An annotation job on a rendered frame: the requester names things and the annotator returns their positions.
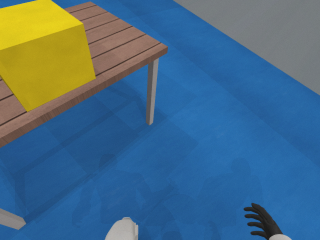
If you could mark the carton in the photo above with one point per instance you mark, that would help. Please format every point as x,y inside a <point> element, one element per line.
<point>44,52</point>

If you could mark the robot right hand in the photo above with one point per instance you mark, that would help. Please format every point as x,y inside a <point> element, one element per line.
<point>266,222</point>

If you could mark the robot left thigh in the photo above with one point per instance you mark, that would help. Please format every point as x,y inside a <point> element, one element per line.
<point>124,229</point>

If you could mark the table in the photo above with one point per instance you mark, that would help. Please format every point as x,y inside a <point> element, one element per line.
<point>117,49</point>

